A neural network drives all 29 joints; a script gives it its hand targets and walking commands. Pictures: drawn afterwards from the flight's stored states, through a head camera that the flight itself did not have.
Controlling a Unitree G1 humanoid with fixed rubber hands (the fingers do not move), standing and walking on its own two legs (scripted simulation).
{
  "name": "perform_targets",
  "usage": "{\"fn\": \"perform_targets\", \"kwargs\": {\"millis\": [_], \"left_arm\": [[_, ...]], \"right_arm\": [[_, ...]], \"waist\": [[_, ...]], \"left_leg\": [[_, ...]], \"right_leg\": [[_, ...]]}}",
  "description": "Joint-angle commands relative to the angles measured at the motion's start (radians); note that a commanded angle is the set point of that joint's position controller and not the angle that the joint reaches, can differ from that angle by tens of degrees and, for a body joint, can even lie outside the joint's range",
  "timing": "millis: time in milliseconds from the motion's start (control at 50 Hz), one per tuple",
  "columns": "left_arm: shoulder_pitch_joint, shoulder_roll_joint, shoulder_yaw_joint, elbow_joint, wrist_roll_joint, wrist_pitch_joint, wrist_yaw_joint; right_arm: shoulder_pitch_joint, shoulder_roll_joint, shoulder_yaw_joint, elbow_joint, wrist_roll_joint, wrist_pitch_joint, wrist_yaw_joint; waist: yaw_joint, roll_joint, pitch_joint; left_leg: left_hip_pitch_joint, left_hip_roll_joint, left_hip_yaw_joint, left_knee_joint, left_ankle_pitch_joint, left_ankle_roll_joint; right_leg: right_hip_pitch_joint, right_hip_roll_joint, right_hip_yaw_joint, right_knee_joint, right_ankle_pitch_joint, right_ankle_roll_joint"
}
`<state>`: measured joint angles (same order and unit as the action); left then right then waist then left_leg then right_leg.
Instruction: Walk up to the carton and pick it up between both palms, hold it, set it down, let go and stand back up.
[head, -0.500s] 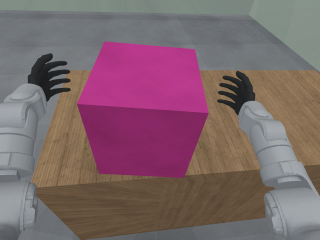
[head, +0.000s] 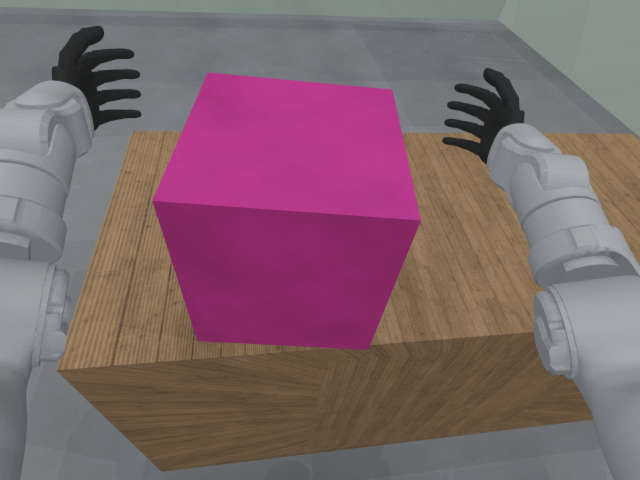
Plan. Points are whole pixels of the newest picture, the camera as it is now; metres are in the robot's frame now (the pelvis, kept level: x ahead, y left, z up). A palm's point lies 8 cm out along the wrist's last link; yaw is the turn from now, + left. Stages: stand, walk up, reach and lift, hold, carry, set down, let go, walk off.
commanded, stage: reach and lift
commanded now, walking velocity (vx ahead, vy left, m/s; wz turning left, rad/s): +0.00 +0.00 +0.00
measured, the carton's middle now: (292, 218) +0.47 +0.02 +0.05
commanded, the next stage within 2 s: none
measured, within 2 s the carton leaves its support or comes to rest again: neither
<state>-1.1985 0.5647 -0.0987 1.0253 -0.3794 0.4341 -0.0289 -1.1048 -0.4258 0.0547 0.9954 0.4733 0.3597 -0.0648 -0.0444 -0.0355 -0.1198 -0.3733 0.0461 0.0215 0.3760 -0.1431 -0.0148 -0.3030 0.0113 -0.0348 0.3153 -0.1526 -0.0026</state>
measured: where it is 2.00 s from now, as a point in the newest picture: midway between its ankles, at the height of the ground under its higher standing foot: outside the picture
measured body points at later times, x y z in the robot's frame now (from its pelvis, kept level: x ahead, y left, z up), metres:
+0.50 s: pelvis +0.01 +0.00 +0.00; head +0.04 +0.02 +0.45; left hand +0.49 +0.25 +0.20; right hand +0.47 -0.21 +0.19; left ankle +0.02 +0.13 -0.75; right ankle -0.01 -0.12 -0.75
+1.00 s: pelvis +0.00 +0.00 -0.01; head +0.06 +0.02 +0.43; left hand +0.48 +0.25 +0.12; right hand +0.47 -0.21 +0.12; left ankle +0.02 +0.13 -0.75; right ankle +0.00 -0.12 -0.75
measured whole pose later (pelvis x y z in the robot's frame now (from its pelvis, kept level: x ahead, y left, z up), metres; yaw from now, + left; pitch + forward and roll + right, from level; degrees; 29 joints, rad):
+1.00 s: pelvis +0.00 +0.00 -0.01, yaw +0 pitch +18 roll -1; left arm -1.17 0.46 -0.19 1.50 -0.40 -0.14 -0.06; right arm -1.05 -0.31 0.11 1.28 0.43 -0.04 -0.07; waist -0.05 -0.03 -0.21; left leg -0.61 0.05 0.00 0.49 -0.18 -0.02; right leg -0.55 0.01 -0.05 0.45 -0.20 -0.01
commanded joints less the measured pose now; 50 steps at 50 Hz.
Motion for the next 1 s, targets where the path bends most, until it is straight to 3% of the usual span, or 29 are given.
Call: {"fn": "perform_targets", "kwargs": {"millis": [0,160,340,440,560,660,880,980], "left_arm": [[-0.547,0.173,0.016,-0.098,-0.02,-0.059,0.003],[-0.641,0.175,-0.04,0.044,-0.055,-0.096,-0.002],[-0.547,0.142,-0.056,0.162,-0.023,-0.195,-0.039],[-0.485,0.127,-0.041,0.139,-0.009,-0.29,-0.047],[-0.499,0.126,-0.015,0.05,-0.016,-0.368,-0.022],[-0.474,0.115,-0.005,0.071,-0.008,-0.415,-0.015],[-0.411,0.068,-0.057,0.314,-0.008,-0.579,-0.031],[-0.442,0.034,-0.103,0.357,-0.04,-0.645,-0.025]], "right_arm": [[-0.554,-0.201,-0.049,-0.123,-0.005,-0.046,0.001],[-0.642,-0.187,-0.038,-0.035,-0.014,-0.046,0.001],[-0.549,-0.127,-0.004,0.043,-0.015,-0.099,-0.013],[-0.479,-0.1,-0.01,-0.007,-0.029,-0.181,-0.02],[-0.485,-0.11,-0.054,-0.104,-0.071,-0.266,-0.031],[-0.464,-0.105,-0.055,-0.081,-0.086,-0.307,-0.041],[-0.406,-0.059,0.028,0.117,-0.046,-0.417,-0.018],[-0.422,-0.059,0.035,0.149,-0.04,-0.468,0.0]], "waist": [[-0.003,0.104,-0.556],[-0.014,0.111,-0.591],[-0.02,0.104,-0.515],[-0.005,0.11,-0.543],[-0.003,0.132,-0.703],[-0.006,0.13,-0.752],[0.003,0.098,-0.646],[0.002,0.119,-0.668]], "left_leg": [[0.312,-0.045,-0.008,0.03,0.256,-0.002],[0.283,-0.043,-0.014,0.035,0.258,-0.009],[0.269,-0.044,-0.017,0.029,0.308,-0.013],[0.274,-0.049,-0.011,0.05,0.341,-0.024],[0.293,-0.05,-0.005,0.106,0.385,-0.048],[0.27,-0.049,-0.006,0.135,0.395,-0.053],[0.14,-0.041,-0.006,0.138,0.325,-0.036],[0.127,-0.033,-0.003,0.156,0.295,-0.041]], "right_leg": [[0.093,0.028,-0.018,0.014,0.351,0.013],[0.077,0.024,-0.019,0.025,0.38,0.01],[0.096,0.018,-0.015,0.01,0.368,0.014],[0.088,0.019,-0.024,0.022,0.364,0.019],[0.042,0.025,-0.036,0.067,0.44,0.028],[0.026,0.024,-0.034,0.094,0.467,0.035],[-0.034,0.009,-0.029,0.119,0.348,0.036],[-0.136,0.009,-0.04,0.132,0.271,0.026]]}}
